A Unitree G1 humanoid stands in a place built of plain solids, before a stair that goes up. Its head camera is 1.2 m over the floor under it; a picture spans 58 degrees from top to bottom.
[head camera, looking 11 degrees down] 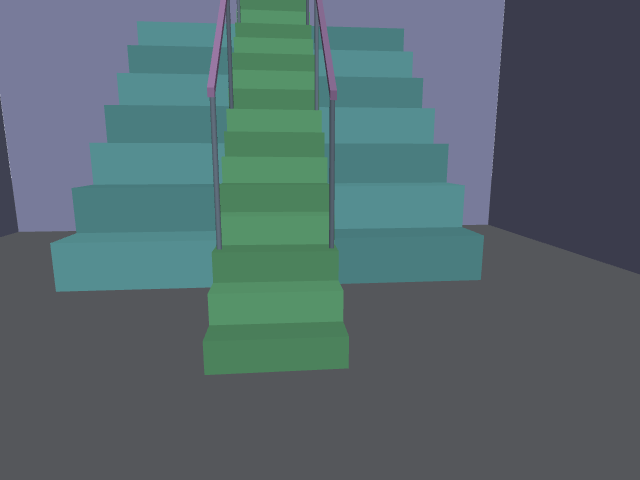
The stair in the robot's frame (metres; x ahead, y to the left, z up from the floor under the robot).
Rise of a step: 0.20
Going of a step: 0.23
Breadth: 0.81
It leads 5 degrees to the left of straight ahead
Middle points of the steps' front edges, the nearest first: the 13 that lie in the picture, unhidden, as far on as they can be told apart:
2.26 0.24 0.20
2.49 0.26 0.40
2.72 0.28 0.59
2.94 0.30 0.79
3.17 0.33 0.99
3.40 0.35 1.19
3.62 0.37 1.39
3.85 0.39 1.59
4.08 0.41 1.79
4.30 0.43 1.99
4.53 0.45 2.19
4.76 0.48 2.39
4.98 0.50 2.59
